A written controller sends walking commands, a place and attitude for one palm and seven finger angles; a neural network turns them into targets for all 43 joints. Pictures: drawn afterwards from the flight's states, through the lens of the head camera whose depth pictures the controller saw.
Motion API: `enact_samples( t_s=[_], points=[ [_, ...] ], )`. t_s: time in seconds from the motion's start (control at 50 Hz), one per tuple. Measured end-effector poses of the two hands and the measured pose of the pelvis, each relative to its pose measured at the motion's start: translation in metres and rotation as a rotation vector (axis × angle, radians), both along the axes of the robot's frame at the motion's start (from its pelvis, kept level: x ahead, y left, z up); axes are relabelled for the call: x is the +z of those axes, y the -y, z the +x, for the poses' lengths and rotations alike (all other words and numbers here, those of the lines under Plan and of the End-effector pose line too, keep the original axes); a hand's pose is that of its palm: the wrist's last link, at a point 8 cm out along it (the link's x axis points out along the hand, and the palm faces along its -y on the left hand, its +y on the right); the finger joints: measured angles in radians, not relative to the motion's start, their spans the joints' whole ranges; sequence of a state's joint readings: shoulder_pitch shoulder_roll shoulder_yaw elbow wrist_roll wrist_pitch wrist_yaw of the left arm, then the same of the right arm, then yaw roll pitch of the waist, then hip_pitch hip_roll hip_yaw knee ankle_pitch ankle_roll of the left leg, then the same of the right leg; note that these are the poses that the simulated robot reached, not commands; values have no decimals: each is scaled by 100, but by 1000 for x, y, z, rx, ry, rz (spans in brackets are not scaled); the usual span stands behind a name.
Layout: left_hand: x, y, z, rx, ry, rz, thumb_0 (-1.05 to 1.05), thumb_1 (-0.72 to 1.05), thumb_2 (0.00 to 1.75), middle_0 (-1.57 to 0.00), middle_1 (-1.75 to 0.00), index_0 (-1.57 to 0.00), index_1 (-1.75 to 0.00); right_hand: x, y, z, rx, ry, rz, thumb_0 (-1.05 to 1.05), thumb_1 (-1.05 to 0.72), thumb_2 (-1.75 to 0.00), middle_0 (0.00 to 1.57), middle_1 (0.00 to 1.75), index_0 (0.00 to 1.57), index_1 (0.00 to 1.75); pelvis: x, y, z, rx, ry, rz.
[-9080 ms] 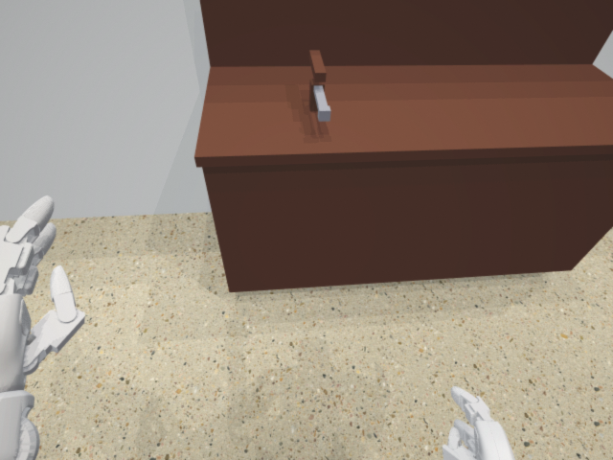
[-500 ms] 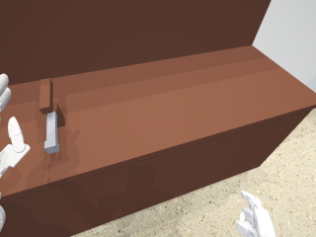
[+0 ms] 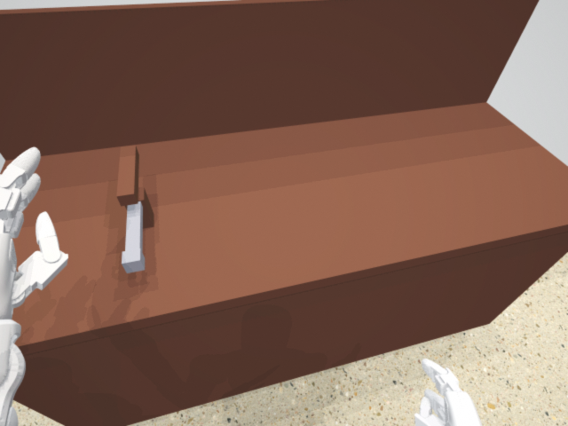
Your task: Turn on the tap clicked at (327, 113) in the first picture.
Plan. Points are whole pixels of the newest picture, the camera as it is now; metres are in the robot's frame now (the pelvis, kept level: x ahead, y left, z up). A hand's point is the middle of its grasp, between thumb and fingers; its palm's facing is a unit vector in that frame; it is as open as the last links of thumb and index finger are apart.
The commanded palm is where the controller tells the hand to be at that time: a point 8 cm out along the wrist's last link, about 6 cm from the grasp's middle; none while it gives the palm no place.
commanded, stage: come to a stop and stand still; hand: left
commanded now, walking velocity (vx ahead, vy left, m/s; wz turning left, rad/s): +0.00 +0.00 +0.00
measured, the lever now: (133, 260) +0.33 +0.30 +0.00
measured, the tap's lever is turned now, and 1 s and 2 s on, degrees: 0 0 0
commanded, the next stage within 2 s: look again from close up in 0.66 s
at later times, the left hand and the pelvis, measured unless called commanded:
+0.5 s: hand (43, 244) +0.24 +0.30 +0.17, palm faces +0.43 -0.84 -0.33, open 7.4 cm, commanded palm +0.18 +0.33 +0.17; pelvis +0.01 +0.05 +0.00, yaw -1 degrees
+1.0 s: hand (73, 256) +0.24 +0.28 +0.15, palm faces +0.38 -0.85 -0.36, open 7.4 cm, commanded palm +0.18 +0.31 +0.17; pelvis +0.02 +0.03 +0.00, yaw -1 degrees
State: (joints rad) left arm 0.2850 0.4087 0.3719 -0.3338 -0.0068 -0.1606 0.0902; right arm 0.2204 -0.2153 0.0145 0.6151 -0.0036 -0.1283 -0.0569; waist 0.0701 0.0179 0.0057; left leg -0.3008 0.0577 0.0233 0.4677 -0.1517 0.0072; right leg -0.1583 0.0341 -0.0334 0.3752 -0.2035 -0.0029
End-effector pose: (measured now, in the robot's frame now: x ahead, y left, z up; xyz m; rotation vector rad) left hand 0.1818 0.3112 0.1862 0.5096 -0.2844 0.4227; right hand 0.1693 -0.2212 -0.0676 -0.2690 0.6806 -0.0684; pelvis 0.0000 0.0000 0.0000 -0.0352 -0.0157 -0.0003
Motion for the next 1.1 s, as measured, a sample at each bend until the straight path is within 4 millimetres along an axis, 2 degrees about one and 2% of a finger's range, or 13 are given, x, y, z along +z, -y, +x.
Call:
enact_samples(
  t_s=[0.04,0.08,0.18,0.22,0.3,0.36,0.42,0.56,0.64,0.76,0.84,1.0,1.1],
  points=[
    [3,-17,10,17,46,0,1,88,90,-21,-31,-22,-30,2,3,-2,3,-13,-17,1,-90,-90,20,30,21,30,-1,-2,-4,-13,-1,-1],
    [-3,-21,16,13,53,-40,1,89,90,-21,-30,-21,-30,7,5,-5,-14,4,-18,1,-90,-90,20,30,21,30,-1,-8,-7,-27,4,2],
    [-26,11,17,-163,-24,-103,1,89,90,-20,-30,-21,-30,13,-1,-14,-68,44,-21,1,-90,-90,20,30,20,30,-2,-29,-5,-44,4,9],
    [-31,16,14,-223,-53,-94,1,89,90,-21,-30,-21,-30,14,-9,-17,-82,37,-25,1,-90,-90,20,30,20,30,-2,-34,-3,-43,0,10],
    [-25,-7,13,-208,-39,-7,1,88,90,-22,-31,-22,-30,10,-28,-20,-75,-5,-25,1,-90,-90,20,30,20,30,-3,-38,1,-29,-6,14],
    [-12,-30,14,-126,27,33,1,88,90,-22,-31,-22,-30,4,-43,-17,-36,-33,-11,1,-90,-90,20,30,20,30,-3,-41,4,-19,-8,11],
    [-2,-40,13,-70,93,22,1,88,90,-21,-31,-22,-30,0,-56,-10,6,-42,10,1,-90,-90,20,30,20,30,-3,-44,8,-15,-9,4],
    [-16,-24,20,-103,60,-73,1,89,90,-21,-30,-21,-30,3,-71,14,38,7,45,1,-90,-90,20,30,21,30,-3,-51,15,-17,-7,1],
    [-23,-22,23,-117,10,-74,1,89,90,-21,-30,-21,-30,9,-69,24,29,37,44,1,-90,-90,20,30,21,30,-3,-49,15,-16,-4,2],
    [-13,-24,18,-99,31,-42,1,89,90,-21,-31,-21,-30,14,-57,28,25,50,21,1,-90,-90,20,30,21,30,-2,-43,15,-13,-4,1],
    [-9,-20,15,-90,41,-42,1,89,90,-21,-30,-21,-30,13,-47,26,16,38,10,1,-90,-90,20,30,21,30,-1,-41,15,-13,-6,2],
    [-22,-10,20,-82,-32,-77,1,89,90,-21,-30,-21,-30,6,-32,15,-23,-1,9,1,-90,-90,20,30,21,30,0,-34,16,-13,-8,4],
    [-21,-3,22,-100,-42,-71,1,89,90,-21,-30,-21,-30,4,-26,11,-40,-16,10,1,-90,-90,20,30,21,30,1,-30,17,-13,-7,5]
  ],
)
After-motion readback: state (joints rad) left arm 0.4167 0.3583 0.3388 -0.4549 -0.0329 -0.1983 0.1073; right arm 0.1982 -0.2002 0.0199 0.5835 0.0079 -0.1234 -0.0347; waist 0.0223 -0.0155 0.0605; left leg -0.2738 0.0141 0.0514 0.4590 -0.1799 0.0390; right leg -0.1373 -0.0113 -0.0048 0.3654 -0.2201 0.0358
